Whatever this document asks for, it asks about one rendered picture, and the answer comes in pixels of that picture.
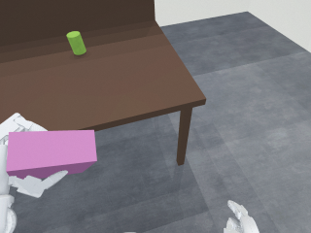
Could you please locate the right robot hand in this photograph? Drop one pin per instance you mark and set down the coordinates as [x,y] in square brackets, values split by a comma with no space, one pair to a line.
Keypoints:
[246,223]

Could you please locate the sponge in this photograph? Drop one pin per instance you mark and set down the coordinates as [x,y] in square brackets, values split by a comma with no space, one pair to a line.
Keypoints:
[40,154]

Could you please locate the left robot forearm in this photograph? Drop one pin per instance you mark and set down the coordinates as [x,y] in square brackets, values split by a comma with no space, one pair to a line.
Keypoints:
[8,218]

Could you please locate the table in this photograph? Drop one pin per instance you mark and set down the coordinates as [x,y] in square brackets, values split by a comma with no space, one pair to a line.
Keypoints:
[129,72]

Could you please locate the left robot hand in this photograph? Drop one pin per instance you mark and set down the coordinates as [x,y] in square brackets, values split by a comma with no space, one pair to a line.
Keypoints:
[30,185]

